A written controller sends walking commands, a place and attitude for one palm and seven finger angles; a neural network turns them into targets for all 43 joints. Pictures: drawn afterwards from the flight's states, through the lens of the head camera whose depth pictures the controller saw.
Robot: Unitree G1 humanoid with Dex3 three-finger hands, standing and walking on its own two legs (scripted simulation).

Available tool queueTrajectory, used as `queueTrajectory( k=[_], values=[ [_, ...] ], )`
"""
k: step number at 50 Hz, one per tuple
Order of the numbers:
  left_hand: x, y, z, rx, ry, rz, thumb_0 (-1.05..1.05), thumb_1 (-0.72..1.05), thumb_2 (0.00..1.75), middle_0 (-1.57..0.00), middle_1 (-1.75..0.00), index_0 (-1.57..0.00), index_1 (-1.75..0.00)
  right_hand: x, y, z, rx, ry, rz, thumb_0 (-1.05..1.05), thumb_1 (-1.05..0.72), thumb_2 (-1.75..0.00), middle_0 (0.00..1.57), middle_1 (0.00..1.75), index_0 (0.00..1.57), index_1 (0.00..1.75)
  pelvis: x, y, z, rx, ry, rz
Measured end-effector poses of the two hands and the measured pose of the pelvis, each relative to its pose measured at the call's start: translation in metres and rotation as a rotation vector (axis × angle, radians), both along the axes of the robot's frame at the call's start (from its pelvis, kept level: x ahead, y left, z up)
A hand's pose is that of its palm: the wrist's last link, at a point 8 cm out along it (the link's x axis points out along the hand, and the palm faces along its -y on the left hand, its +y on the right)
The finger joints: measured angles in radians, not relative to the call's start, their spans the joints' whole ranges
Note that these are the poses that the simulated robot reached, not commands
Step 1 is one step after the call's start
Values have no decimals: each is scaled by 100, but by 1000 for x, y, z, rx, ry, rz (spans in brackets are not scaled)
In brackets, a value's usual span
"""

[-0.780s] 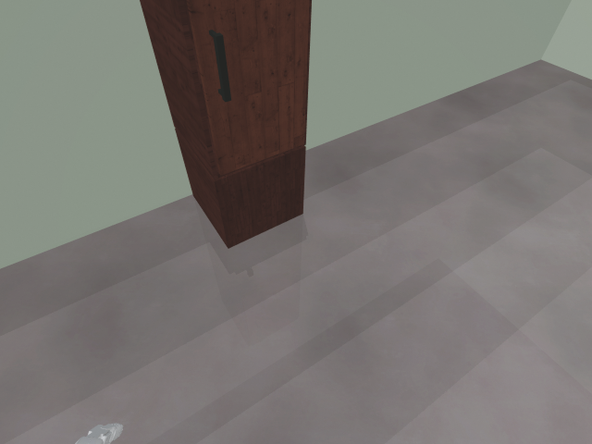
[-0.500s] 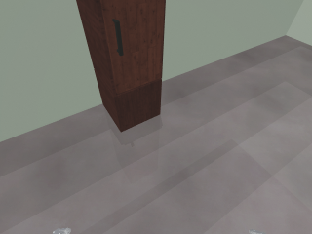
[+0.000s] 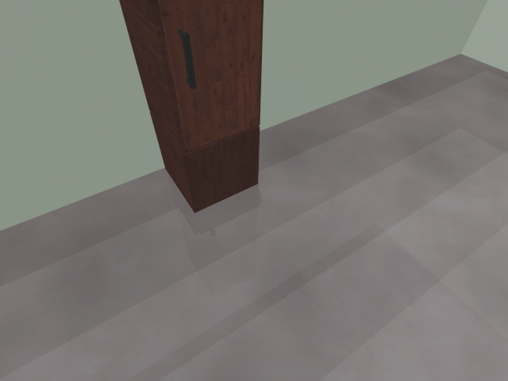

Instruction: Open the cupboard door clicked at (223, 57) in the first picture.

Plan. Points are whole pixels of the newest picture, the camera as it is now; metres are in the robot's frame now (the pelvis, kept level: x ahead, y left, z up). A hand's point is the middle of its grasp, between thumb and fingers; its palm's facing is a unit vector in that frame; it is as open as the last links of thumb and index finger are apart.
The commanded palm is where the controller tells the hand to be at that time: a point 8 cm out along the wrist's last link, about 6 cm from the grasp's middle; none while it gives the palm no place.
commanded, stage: stand and wait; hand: left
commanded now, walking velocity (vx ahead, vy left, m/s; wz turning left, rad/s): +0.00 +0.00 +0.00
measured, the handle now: (186, 60) +1.02 +0.28 +0.03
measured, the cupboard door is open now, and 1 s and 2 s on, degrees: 0 0 0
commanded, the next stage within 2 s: look at it before walking up in 0.10 s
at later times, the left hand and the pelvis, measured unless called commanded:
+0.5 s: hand out of the picture +0.07 +0.25 -0.16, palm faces -0.03 -0.94 -0.33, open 7.4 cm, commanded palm none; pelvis +0.00 +0.00 +0.00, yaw +0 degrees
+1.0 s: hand out of the picture +0.07 +0.23 -0.17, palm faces -0.08 -0.95 -0.31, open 7.4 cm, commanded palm none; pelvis +0.00 +0.00 -0.01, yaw -5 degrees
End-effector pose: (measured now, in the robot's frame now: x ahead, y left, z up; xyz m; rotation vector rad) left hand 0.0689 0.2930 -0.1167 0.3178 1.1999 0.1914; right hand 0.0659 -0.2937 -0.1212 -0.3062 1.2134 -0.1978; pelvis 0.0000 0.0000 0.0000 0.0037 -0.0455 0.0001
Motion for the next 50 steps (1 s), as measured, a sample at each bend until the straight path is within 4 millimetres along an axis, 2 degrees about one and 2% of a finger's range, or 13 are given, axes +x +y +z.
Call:
queueTrajectory(
  k=[21, 43, 47, 50],
  values=[
    [-2, -4, -2, -10, 11, -5, 0, 91, 90, -20, -30, -20, -30, -1, 0, 1, 1, 8, 0, 1, -90, -90, 20, 30, 20, 30, -1, -1, 1, -1, 8, -3],
    [6, -1, -1, -3, 15, -2, 0, 91, 90, -20, -30, -20, -30, 17, 2, 4, -5, -23, 0, 1, -90, -90, 20, 30, 20, 30, 5, 1, 1, -1, 11, -21],
    [5, -8, -8, -12, 44, -19, 0, 91, 90, -20, -30, -20, -30, 12, 9, -2, 11, -43, -39, 1, -90, -90, 20, 30, 20, 30, 3, 1, -2, 3, 16, -61],
    [3, -19, -15, -32, 70, -43, 0, 91, 90, -20, -30, -20, -30, 1, 17, -10, 36, -46, -76, 1, -90, -90, 20, 30, 20, 30, -1, 0, -7, 11, 19, -91]
  ],
)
